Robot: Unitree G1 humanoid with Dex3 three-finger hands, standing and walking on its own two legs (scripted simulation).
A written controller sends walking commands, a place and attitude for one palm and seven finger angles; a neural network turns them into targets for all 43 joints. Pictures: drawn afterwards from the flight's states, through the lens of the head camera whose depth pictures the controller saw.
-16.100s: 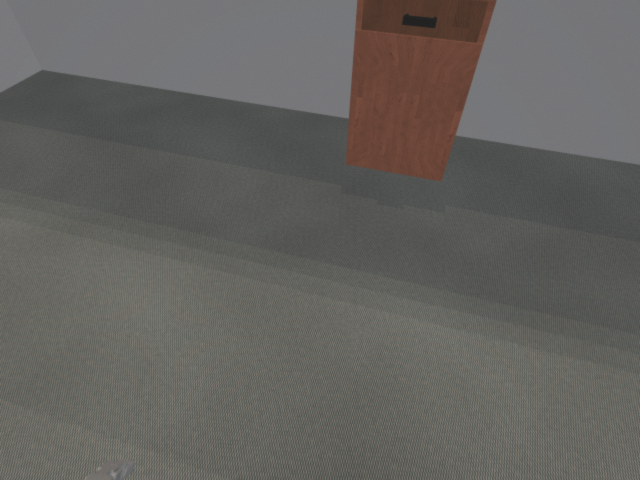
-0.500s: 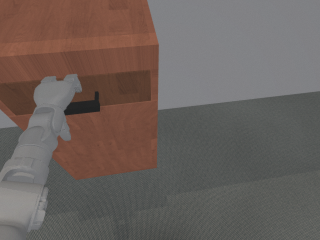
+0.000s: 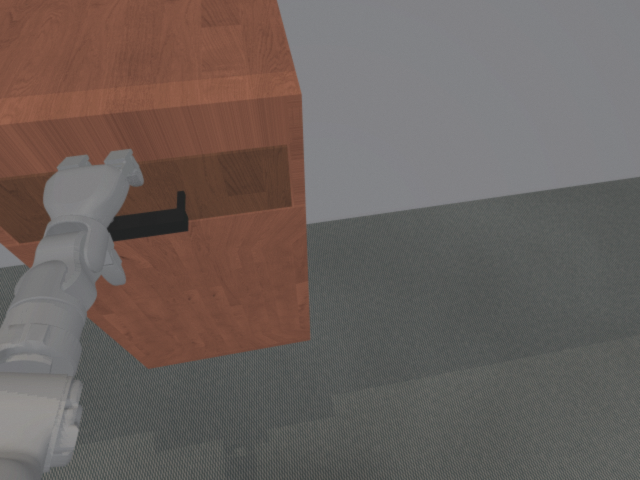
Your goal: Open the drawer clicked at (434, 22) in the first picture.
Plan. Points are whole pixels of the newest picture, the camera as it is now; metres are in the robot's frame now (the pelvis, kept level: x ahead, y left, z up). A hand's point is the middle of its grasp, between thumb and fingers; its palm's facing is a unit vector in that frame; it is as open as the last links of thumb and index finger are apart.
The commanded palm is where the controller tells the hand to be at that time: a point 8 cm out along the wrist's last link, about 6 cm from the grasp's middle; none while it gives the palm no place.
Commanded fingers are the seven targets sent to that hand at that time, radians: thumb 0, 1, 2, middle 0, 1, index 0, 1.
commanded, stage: move the hooked fingers above the handle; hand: left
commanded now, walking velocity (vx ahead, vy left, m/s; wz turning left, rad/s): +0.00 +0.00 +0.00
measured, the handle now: (145, 213) +0.50 +0.28 +0.00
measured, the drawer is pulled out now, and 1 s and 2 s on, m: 0.00 0.00 0.00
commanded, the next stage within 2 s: lower the fingers behind the handle in 0.26 s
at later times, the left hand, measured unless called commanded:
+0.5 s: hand (119, 216) +0.45 +0.28 +0.05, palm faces -0.04 -0.02 -1.00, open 13.7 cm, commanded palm +0.42 +0.28 +0.11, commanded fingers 0.00 -0.50 0.30 -0.30 -1.20 -0.30 -1.20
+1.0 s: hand (122, 237) +0.44 +0.29 +0.01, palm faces -0.08 -0.01 -1.00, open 13.8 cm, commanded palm +0.43 +0.28 +0.07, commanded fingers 0.00 -0.50 0.30 -0.30 -1.20 -0.30 -1.20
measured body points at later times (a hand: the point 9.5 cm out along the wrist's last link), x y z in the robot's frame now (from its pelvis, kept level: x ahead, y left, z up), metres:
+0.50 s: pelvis +0.01 +0.00 +0.00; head +0.07 +0.00 +0.44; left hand +0.45 +0.28 +0.10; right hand +0.05 -0.27 -0.13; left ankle -0.01 +0.09 -0.72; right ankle -0.03 -0.12 -0.72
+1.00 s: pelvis +0.00 +0.00 -0.01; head +0.08 +0.00 +0.43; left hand +0.44 +0.29 +0.07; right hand +0.04 -0.28 -0.14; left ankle -0.01 +0.09 -0.72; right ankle -0.03 -0.12 -0.72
